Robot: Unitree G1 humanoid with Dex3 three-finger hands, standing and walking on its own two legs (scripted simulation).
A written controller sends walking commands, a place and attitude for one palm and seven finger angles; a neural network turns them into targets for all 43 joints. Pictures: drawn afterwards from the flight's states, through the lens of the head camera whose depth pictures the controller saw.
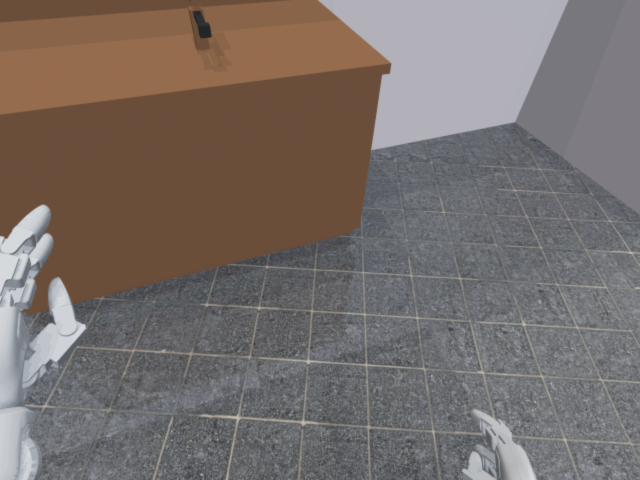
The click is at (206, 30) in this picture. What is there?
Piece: tap's lever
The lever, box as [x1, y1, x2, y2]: [197, 22, 211, 37]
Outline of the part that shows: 207,22 197,23 200,37 211,36 209,25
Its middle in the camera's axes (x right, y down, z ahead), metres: -0.30 -0.53 +0.98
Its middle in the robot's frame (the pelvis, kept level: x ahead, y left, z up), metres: +1.08 +0.37 +0.12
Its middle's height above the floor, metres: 0.89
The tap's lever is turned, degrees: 0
